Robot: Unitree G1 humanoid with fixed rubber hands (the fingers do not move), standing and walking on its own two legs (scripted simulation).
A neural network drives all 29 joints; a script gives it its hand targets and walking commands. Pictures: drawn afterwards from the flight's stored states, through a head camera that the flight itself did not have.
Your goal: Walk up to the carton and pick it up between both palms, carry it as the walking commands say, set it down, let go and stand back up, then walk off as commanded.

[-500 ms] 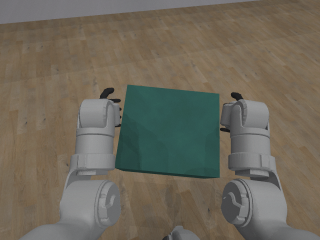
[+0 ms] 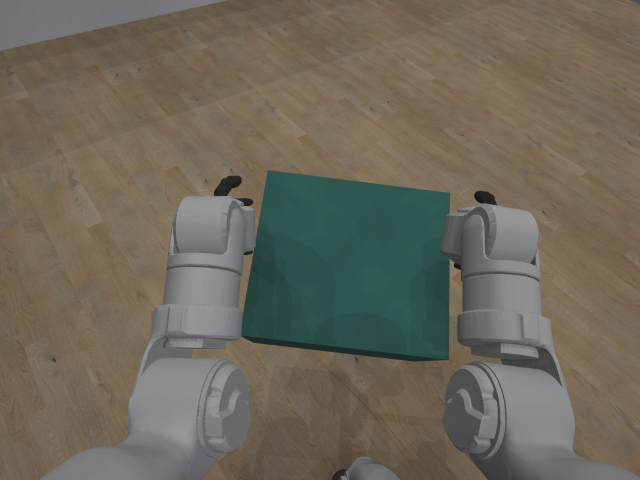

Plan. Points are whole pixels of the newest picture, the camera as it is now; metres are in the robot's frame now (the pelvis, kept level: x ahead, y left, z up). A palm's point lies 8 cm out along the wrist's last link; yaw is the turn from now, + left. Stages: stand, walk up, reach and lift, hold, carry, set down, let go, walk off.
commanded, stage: carry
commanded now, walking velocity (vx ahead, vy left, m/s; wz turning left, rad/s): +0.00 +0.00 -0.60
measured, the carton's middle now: (345, 272) +0.40 -0.04 +0.00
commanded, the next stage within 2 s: none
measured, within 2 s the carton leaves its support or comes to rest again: neither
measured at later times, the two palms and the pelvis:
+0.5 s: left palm (314, 295) +0.29 +0.02 +0.13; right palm (636, 367) +0.22 -0.28 +0.13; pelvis -0.11 -0.02 +0.01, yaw -10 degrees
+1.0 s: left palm (236, 361) +0.21 +0.08 +0.16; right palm (628, 441) +0.16 -0.22 +0.15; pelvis -0.17 -0.01 +0.01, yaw -10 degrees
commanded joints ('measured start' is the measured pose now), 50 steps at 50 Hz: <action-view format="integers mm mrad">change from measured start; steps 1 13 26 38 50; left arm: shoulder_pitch -853 -709 -782 -780 -780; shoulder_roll -1081 -1110 -1045 -1094 -1112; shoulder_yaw -389 -418 -343 -357 -370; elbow -53 54 -18 76 88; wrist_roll -450 -518 -440 -483 -503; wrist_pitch -21 -4 -35 3 1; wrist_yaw -468 -525 -474 -527 -547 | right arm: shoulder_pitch -809 -817 -876 -762 -818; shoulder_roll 1131 1121 1129 1120 1070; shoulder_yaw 356 454 387 343 352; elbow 42 -123 42 29 -2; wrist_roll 426 385 471 382 365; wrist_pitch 17 8 36 29 31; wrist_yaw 859 786 857 823 830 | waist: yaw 54 67 55 45 56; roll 302 -140 -62 -36 119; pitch -623 -667 -676 -514 -478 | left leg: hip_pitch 386 -144 321 192 87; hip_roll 474 97 30 -10 132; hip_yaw -440 -63 -133 -112 -248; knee -293 342 -232 -43 -322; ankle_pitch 397 -304 71 -110 -318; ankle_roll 193 -116 6 27 45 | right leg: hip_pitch -31 694 372 222 256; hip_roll -24 -364 -182 -244 -81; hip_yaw -46 242 27 163 -34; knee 447 -151 -180 -437 -169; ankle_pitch -321 1077 317 -226 -61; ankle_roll -11 -168 -51 -57 8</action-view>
